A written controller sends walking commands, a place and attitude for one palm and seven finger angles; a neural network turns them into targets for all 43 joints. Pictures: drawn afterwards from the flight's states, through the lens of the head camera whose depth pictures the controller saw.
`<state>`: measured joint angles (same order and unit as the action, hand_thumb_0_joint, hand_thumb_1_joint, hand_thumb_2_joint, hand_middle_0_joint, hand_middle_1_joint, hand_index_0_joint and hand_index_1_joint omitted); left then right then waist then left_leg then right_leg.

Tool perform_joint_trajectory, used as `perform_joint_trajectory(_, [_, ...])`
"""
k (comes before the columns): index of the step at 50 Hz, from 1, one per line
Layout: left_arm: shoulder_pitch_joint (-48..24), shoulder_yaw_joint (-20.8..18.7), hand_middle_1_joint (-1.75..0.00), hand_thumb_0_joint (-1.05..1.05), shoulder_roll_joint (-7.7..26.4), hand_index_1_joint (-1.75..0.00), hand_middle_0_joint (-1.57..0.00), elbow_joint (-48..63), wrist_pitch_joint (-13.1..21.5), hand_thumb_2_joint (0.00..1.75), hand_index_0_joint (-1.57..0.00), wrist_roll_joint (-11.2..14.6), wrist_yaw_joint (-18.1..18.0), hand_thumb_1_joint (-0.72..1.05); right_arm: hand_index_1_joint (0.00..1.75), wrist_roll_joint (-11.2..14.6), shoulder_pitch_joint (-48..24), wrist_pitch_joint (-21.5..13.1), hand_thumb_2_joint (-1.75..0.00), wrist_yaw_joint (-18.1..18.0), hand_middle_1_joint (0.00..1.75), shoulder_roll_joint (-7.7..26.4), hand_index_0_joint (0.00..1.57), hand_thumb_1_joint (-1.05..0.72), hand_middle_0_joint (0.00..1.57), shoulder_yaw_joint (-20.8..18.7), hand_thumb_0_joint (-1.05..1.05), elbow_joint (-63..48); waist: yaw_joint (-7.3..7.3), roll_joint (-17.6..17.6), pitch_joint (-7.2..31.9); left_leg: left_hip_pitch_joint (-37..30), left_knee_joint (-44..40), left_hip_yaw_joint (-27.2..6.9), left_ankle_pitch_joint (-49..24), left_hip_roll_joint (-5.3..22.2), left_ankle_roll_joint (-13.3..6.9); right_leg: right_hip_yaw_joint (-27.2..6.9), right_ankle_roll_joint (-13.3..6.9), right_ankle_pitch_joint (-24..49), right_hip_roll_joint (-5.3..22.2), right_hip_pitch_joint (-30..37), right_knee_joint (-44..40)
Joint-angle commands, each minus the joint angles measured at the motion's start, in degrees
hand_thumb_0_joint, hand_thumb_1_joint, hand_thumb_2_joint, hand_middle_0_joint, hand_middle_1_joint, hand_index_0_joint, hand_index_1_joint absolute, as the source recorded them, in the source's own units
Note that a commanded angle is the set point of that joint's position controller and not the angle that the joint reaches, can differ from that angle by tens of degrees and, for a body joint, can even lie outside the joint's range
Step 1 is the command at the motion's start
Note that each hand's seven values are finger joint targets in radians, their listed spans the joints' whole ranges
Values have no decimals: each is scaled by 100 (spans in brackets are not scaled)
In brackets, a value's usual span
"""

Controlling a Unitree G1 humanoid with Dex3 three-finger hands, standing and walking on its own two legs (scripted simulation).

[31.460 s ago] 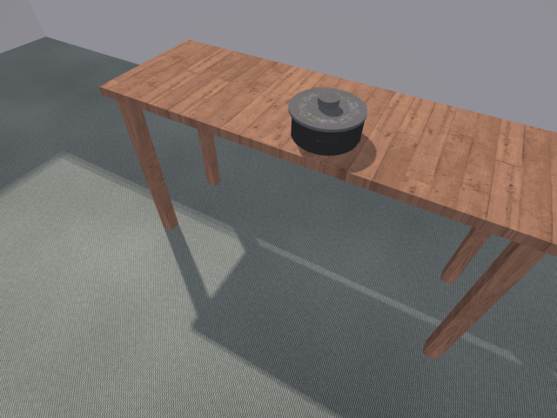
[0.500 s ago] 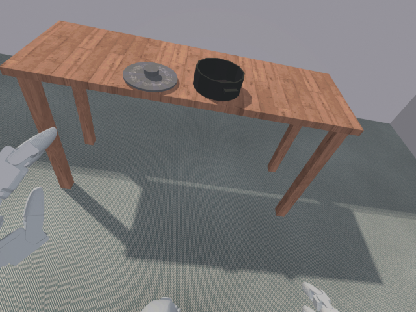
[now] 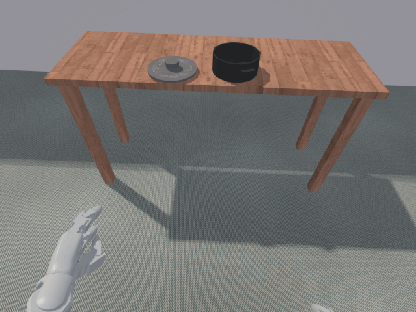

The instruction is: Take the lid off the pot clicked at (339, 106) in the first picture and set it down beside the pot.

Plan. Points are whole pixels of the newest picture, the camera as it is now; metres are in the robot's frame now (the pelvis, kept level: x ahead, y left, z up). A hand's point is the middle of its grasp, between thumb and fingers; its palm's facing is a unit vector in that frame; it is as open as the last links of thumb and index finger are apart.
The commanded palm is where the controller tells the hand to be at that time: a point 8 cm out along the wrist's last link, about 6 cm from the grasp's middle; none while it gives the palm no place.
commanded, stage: stop stepping back and stand still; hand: left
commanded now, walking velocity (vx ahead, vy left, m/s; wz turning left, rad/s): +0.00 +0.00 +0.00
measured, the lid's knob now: (171, 63) +1.00 +0.14 -0.02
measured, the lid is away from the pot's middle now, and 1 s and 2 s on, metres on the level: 0.26 0.26 0.26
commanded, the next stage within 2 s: let the arm hang, fingers relaxed in 0.94 s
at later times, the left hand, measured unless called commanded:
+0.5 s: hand out of the picture +0.09 +0.15 -0.18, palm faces +0.01 -0.98 -0.21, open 7.3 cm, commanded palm none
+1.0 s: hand out of the picture +0.16 +0.12 -0.18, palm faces +0.06 -0.97 -0.24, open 7.3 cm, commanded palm none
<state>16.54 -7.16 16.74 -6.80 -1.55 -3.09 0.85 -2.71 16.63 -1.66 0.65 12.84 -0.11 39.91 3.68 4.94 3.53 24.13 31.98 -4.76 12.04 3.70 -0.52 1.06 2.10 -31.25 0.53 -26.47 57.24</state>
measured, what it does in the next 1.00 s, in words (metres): walks ahead: right foot, then right foot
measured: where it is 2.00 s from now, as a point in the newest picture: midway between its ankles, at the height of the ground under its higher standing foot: outside the picture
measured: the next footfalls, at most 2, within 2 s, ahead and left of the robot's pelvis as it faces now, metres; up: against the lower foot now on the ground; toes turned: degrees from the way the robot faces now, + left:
right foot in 0.10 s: +0.01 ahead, -0.17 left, +0.00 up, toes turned +1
right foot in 0.54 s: +0.11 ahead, -0.18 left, +0.00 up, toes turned +3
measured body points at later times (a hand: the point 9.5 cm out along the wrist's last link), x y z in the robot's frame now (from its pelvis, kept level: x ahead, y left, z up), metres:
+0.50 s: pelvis +0.07 -0.04 +0.00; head +0.11 -0.04 +0.44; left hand +0.09 +0.20 -0.16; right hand +0.07 -0.26 -0.16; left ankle +0.07 +0.06 -0.74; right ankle +0.04 -0.17 -0.72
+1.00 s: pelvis +0.11 -0.06 -0.01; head +0.14 -0.06 +0.44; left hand +0.16 +0.17 -0.16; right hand +0.14 -0.29 -0.16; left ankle +0.07 +0.06 -0.74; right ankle +0.07 -0.18 -0.74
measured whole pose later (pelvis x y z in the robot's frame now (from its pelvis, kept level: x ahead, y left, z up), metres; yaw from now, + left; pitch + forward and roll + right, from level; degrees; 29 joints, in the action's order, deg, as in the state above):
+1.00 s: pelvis +0.11 -0.06 -0.01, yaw +2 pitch +1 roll +0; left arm 10.8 -1.4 9.2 -58.8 -0.9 -0.6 -3.2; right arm -0.5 13.5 1.4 -2.0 9.2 -3.7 59.3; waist 1.2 0.3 -3.0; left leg 12.5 30.2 3.3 18.5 1.5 0.5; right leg -0.7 -0.3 -20.5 0.0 -11.0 30.7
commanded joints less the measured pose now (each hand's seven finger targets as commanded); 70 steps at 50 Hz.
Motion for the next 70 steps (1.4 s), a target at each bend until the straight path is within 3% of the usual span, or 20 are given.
perform_joint_trajectory(1, [-245,306,-30,0,93,-30,-20,-1238,136,90,-20,101,140,90,30,-39,295,27,-90,-126,30,1318,20,-90,20,-543,0,-290,-4,-268,264,-760,-832,-1323,932,813,-588,136,-56,370,-156,656,-2110])
perform_joint_trajectory(3, [409,237,-30,0,529,-30,-20,-2035,113,90,-20,132,62,90,30,31,182,72,-90,-99,30,875,20,-90,20,-425,0,-210,-416,-366,296,1049,270,-250,1516,-56,-195,-516,-379,738,175,2813,-3155])
perform_joint_trajectory(4, [736,125,-30,0,1078,-30,-20,-2385,149,90,-20,91,-35,90,30,117,-11,44,-90,-106,30,409,20,-90,20,-352,0,-294,-643,-1808,279,2179,1782,516,2131,-596,41,-2314,-885,-3,1456,3340,-3842])
perform_joint_trajectory(5, [505,136,-30,0,1246,-30,-20,-2483,152,90,-20,92,-87,90,30,125,-441,40,-90,-97,30,627,20,-90,20,-394,0,-371,-730,-1541,-190,2213,3103,496,2347,-451,53,-3038,-1344,-226,2111,2360,-4419])
perform_joint_trajectory(6, [11,201,-30,0,1140,-30,-20,-2547,161,90,-20,92,-104,90,30,119,-351,84,-90,-65,30,685,20,-90,20,-426,0,-400,-368,-685,-506,2095,3599,381,1846,-337,83,-2560,-1379,70,1854,1838,-4420])
perform_joint_trajectory(7, [-410,243,-30,0,855,-30,-20,-2730,205,90,-20,97,-154,90,30,112,-80,131,-90,-79,30,558,20,-90,20,-456,0,-200,-124,-780,-532,1796,3766,319,1536,-227,106,-2435,-1300,244,1650,1386,-4324])
perform_joint_trajectory(11, [-575,241,-30,0,226,-30,-20,-3544,317,90,-20,87,-246,90,30,177,148,165,-90,-89,30,410,20,-90,20,-456,0,299,32,-1082,-1021,612,1970,332,1532,190,81,-1437,-1355,2494,1498,851,-3980])
perform_joint_trajectory(13, [-430,278,-30,0,153,-30,-20,-3906,264,90,-20,151,-221,90,30,165,725,143,-90,-82,30,230,20,-90,20,-425,0,722,119,-735,-806,-728,220,632,552,-48,57,-758,-966,2745,1077,799,-3251])
perform_joint_trajectory(14, [-147,331,-30,0,12,-30,-20,-4045,219,90,-20,229,-187,90,30,160,1138,81,-90,-93,30,340,20,-90,20,-409,0,930,121,117,-435,-1431,-494,187,-186,49,-85,-482,-675,2250,605,648,-2467])
perform_joint_trajectory(15, [317,397,-30,0,-231,-30,-20,-4126,179,90,-20,307,-145,90,30,105,1304,17,-90,-146,30,723,20,-90,20,-478,0,991,-26,1345,-16,-2205,-873,-1456,-1022,1146,-602,-25,-318,1089,53,-152,-1390])
perform_joint_trajectory(16, [383,475,-30,0,-265,-30,-20,-4199,168,90,-20,342,-131,90,30,120,1325,54,-90,-227,30,946,20,-90,20,-536,0,977,-37,1504,223,-2373,-1321,-2182,-1335,1734,-1069,4,-177,-412,-61,-355,-758])
perform_joint_trajectory(17, [228,500,-30,0,-220,-30,-20,-4213,148,90,-20,312,-118,90,30,101,1200,99,-90,-264,30,1009,20,-90,20,-552,0,906,-26,700,100,-2054,-1373,-2154,-936,1812,-1245,-272,-255,-339,53,-181,-492])
perform_joint_trajectory(22, [-302,616,-30,0,-372,-30,-20,-4607,161,90,-20,301,-103,90,30,128,758,-13,-90,-327,30,460,20,-90,20,-374,0,1344,-174,39,-50,-1492,-1212,-604,-2083,1107,-865,-129,-144,294,171,564,-1578])
perform_joint_trajectory(24, [105,624,-30,0,-396,-30,-20,-4858,181,90,-20,291,-121,90,30,194,500,16,-90,-322,30,382,20,-90,20,-335,0,1428,-384,-279,30,-1071,-915,7,-1377,686,-508,35,-122,1503,23,1527,-2841])
perform_joint_trajectory(27, [52,578,-30,0,-25,-30,-20,-5019,259,90,-20,277,-249,90,30,261,491,60,-90,-222,30,-60,20,-90,20,-295,0,1597,-253,-1145,-380,-682,-620,496,257,-29,-45,-1003,-491,1938,763,1592,-3787])
perform_joint_trajectory(29, [-188,564,-30,0,8,-30,-20,-5006,226,90,-20,245,-261,90,30,220,612,91,-90,-168,30,-212,20,-90,20,-293,0,1764,-160,-627,-757,-968,-776,421,492,-123,-82,-981,-520,1274,685,919,-3756])
perform_joint_trajectory(31, [-122,573,-30,0,-216,-30,-20,-5172,278,90,-20,260,-300,90,30,203,534,105,-90,-211,30,-175,20,-90,20,-320,0,1899,-204,-1207,-862,-1051,-618,460,-224,-7,-82,-849,-492,2242,530,1133,-3661])
perform_joint_trajectory(41, [33,373,-30,0,107,-30,-20,-5130,250,90,-20,278,-475,90,30,259,413,210,-90,-314,30,-60,20,-90,20,-415,0,1931,-327,-640,53,-1231,-108,771,-2083,77,103,-731,-468,6498,920,2376,-2728])
perform_joint_trajectory(58, [-262,502,-30,0,-177,-30,-20,-5098,160,90,-20,237,-350,90,30,219,101,177,-90,-249,30,44,20,-90,20,-388,0,1824,-272,-372,-609,-1519,-875,338,-797,288,-179,-527,-351,2650,420,1371,-3382])
perform_joint_trajectory(70, [13,568,-30,0,-271,-30,-20,-5423,224,90,-20,248,-297,90,30,225,310,88,-90,-248,30,66,20,-90,20,-324,0,2059,-281,-464,-621,-1548,-1160,279,-378,284,-222,-463,-346,2393,380,1486,-3566])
